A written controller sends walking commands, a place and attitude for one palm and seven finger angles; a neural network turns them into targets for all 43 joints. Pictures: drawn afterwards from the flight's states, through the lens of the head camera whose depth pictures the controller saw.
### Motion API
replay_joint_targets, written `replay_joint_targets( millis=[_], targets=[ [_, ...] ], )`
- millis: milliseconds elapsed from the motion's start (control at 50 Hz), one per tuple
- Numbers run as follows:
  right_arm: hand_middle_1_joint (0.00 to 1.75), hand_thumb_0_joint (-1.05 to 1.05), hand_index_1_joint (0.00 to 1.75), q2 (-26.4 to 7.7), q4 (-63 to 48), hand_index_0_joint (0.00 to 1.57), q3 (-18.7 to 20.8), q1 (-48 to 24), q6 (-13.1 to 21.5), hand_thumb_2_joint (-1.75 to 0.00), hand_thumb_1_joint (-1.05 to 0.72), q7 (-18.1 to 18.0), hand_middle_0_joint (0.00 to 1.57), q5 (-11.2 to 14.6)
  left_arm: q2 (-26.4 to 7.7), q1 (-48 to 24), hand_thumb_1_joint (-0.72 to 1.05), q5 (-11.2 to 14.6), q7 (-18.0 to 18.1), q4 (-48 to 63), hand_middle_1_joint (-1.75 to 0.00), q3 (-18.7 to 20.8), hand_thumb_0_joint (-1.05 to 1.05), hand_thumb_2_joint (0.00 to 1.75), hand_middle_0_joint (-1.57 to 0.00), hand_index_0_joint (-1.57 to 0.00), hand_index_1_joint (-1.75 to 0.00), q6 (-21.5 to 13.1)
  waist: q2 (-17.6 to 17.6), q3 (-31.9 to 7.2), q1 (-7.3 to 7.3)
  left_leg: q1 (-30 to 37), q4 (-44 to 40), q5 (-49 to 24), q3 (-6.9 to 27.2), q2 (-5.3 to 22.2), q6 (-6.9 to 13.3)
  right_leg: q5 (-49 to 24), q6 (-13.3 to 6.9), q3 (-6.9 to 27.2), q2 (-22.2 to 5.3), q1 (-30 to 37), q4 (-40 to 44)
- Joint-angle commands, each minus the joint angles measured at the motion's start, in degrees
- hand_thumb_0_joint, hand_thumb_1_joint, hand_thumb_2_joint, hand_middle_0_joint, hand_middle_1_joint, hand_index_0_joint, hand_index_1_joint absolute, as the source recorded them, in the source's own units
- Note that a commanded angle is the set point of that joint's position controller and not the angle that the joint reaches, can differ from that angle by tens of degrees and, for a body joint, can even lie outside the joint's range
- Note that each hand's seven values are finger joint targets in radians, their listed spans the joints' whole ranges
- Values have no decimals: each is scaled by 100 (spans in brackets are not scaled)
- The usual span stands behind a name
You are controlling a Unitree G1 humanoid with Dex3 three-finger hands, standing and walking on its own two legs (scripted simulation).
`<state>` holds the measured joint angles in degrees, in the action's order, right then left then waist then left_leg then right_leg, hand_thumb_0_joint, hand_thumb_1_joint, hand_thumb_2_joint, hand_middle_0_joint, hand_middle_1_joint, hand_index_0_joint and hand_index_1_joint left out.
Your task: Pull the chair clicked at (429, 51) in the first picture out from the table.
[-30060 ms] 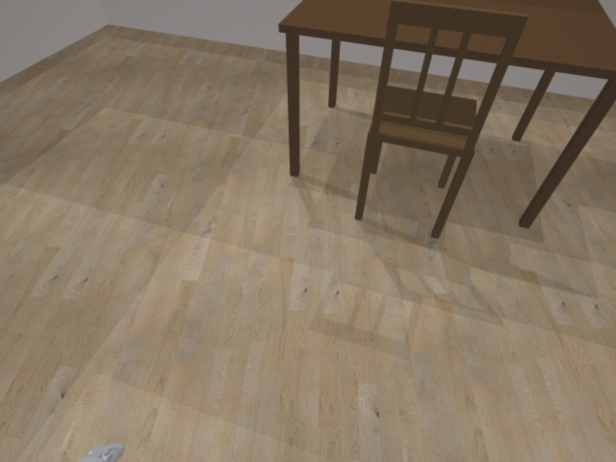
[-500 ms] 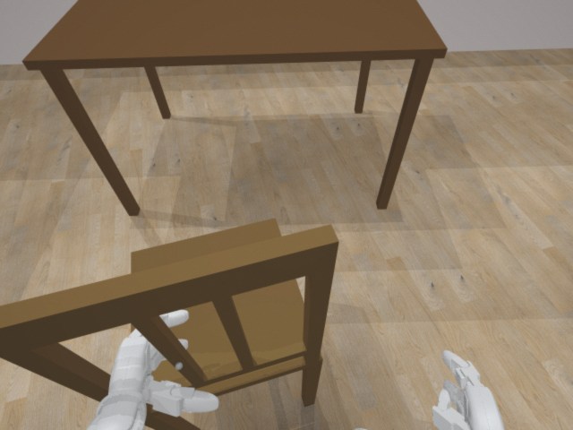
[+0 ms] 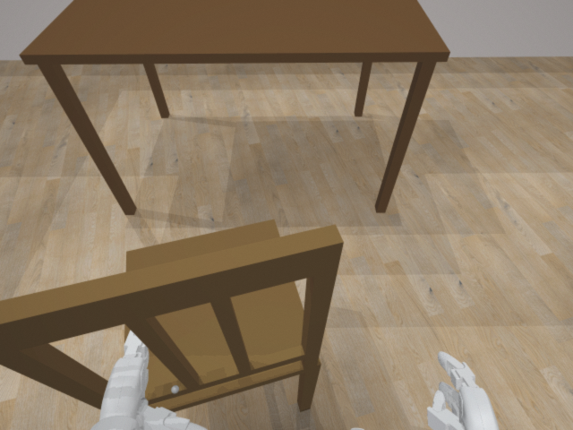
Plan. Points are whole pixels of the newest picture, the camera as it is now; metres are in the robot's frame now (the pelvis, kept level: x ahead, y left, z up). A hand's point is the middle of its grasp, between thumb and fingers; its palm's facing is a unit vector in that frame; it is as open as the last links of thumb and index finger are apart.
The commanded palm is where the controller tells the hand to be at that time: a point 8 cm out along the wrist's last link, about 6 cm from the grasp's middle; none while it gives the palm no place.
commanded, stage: draw the fingers out of the gap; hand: left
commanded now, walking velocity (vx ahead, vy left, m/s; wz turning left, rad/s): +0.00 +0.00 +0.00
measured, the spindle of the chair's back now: (170, 354) +0.23 +0.17 -0.02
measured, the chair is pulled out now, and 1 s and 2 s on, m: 0.63 0.63 0.62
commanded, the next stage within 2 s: draw the hand back to the body in 0.62 s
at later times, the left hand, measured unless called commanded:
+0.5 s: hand out of the picture +0.12 +0.15 -0.02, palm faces +0.14 -0.97 -0.21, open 17.5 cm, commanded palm +0.07 +0.20 +0.00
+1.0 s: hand out of the picture +0.11 +0.16 +0.04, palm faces +0.14 -0.99 -0.06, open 17.5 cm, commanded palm +0.05 +0.22 +0.05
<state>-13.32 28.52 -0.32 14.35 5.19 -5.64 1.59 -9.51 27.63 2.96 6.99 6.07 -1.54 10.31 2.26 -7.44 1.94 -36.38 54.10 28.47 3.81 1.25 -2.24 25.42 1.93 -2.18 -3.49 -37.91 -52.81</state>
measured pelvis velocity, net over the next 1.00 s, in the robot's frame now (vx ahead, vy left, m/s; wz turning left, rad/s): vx -0.02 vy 0.00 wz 0.01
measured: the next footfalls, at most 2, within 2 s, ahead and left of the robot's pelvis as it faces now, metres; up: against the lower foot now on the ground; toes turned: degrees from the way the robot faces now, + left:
none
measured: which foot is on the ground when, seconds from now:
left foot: down 0.00-1.00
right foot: down 0.00-1.00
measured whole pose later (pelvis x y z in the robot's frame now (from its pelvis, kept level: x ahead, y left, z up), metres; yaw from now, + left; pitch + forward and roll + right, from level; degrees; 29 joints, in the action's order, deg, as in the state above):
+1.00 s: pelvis -0.02 +0.00 -0.03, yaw +0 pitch +12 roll -2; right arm -10.1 29.3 3.1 12.1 8.3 -5.7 4.0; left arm -10.0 51.9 11.0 -3.7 24.0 1.4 -16.6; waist 2.2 -10.5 -1.2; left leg -45.6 65.6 32.3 5.6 1.4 -2.6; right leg 28.6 1.6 -3.3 -3.2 -46.1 -62.7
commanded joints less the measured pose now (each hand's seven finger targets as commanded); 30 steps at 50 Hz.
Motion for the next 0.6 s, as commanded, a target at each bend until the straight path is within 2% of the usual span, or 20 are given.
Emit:
replay_joint_targets(
  millis=[0, 20, 80, 120, 160, 180, 200, 220, 300, 320, 360, 420, 460, 480, 580],
  targets=[
    [30, 0, 30, -603, -973, 20, 318, -456, 325, -90, -90, -77, 20, 8, -425, 531, -55, -60, 108, 1554, 0, 150, 0, 20, 0, 0, 0, -400, -155, -811, -23, 267, -690, -1700, -224, -116, 259, -1426, -210, -303, 126, 715, 697],
    [30, 0, 30, -613, -949, 20, 338, -444, 326, -90, -90, -102, 20, -3, -513, 557, -55, -72, 132, 1578, 0, 230, 0, 20, 0, 0, 0, -419, -220, -751, -22, 201, -669, -1707, -208, -111, 263, -1432, -223, -309, 136, 703, 693],
    [30, 0, 30, -612, -969, 20, 337, -411, 375, -90, -90, -112, 20, -3, -400, 707, -55, -107, 116, 1728, 0, 47, 0, 20, 0, 0, 0, -518, -247, -750, 28, 176, -602, -1562, -186, -126, 269, -1247, -200, -327, 138, 518, 627],
    [30, 0, 30, -602, -986, 20, 363, -452, 389, -90, -90, -135, 20, 2, -490, 951, -55, -137, 118, 1769, 0, 134, 0, 20, 0, 0, 0, -539, -200, -726, -42, 67, -582, -1474, -190, -135, 272, -1106, -224, -320, 148, 504, 611],
    [30, 0, 30, -596, -1026, 20, 333, -439, 414, -90, -90, -137, 20, 8, -359, 941, -55, -174, 101, 1909, 0, -96, 0, 20, 0, 0, 0, -580, -196, -708, 29, 86, -541, -1341, -174, -147, 287, -952, -203, -322, 144, 359, 584],
    [30, 0, 30, -596, -1035, 20, 339, -453, 415, -90, -90, -145, 20, 8, -391, 1065, -55, -186, 109, 1916, 0, -54, 0, 20, 0, 0, 0, -577, -129, -699, -11, 61, -535, -1323, -177, -151, 284, -920, -212, -318, 144, 344, 571],
    [30, 0, 30, -591, -1049, 20, 328, -451, 420, -90, -90, -144, 20, 6, -364, 1063, -55, -194, 113, 1986, 0, -115, 0, 20, 0, 0, 0, -583, -172, -725, 14, 54, -528, -1280, -161, -152, 284, -869, -209, -330, 149, 328, 549],
    [30, 0, 30, -571, -1055, 20, 356, -469, 409, -90, -90, -159, 20, 5, -418, 1246, -55, -190, 127, 1968, 0, -15, 0, 20, 0, 0, 0, -553, -238, -740, -57, -24, -518, -1300, -162, -159, 293, -891, -225, -312, 158, 398, 566],
    [30, 0, 30, -510, -1137, 20, 360, -531, 339, -90, -90, -158, 20, 28, -352, 1659, -55, -201, 107, 2047, 0, -49, 0, 20, 0, 0, 0, -534, -321, -703, -87, -127, -484, -1194, -185, -170, 295, -823, -209, -316, 161, 389, 524],
    [30, 0, 30, -501, -1118, 20, 388, -553, 317, -90, -90, -170, 20, 26, -483, 1790, -55, -195, 115, 2022, 0, 110, 0, 20, 0, 0, 0, -519, -305, -722, -138, -189, -465, -1202, -197, -175, 300, -843, -226, -269, 162, 459, 563],
    [30, 0, 30, -457, -1160, 20, 382, -577, 284, -90, -90, -167, 20, 46, -364, 2072, -55, -187, 63, 2053, 0, 25, 0, 20, 0, 0, 0, -533, -285, -660, -136, -201, -432, -1184, -231, -178, 302, -870, -211, -276, 161, 415, 537],
    [30, 0, 30, -444, -1164, 20, 423, -631, 246, -90, -90, -190, 20, 46, -480, 2280, -55, -156, -2, 2103, 0, 170, 0, 20, 0, 0, 0, -600, -361, -576, -162, -371, -375, -1100, -215, -185, 314, -770, -230, -248, 177, 391, 545],
    [30, 0, 30, -433, -1198, 20, 419, -610, 256, -90, -90, -194, 20, 60, -347, 2368, -55, -138, -81, 2214, 0, -1, 0, 20, 0, 0, 0, -698, -296, -561, -100, -344, -332, -1044, -223, -193, 325, -733, -209, -254, 175, 283, 521],
    [30, 0, 30, -436, -1202, 20, 435, -596, 262, -90, -90, -199, 20, 70, -411, 2443, -55, -125, -110, 2289, 0, 52, 0, 20, 0, 0, 0, -753, -222, -565, -110, -332, -314, -1046, -221, -187, 326, -723, -213, -250, 175, 240, 515],
    [30, 0, 30, -420, -1266, 20, 479, -583, 295, -90, -90, -222, 20, 90, -296, 2931, -55, -170, -176, 2543, 0, -145, 0, 20, 0, 0, 0, -924, -178, -649, -129, -364, -264, -1083, -191, -199, 343, -685, -234, -319, 200, 116, 383]
  ],
)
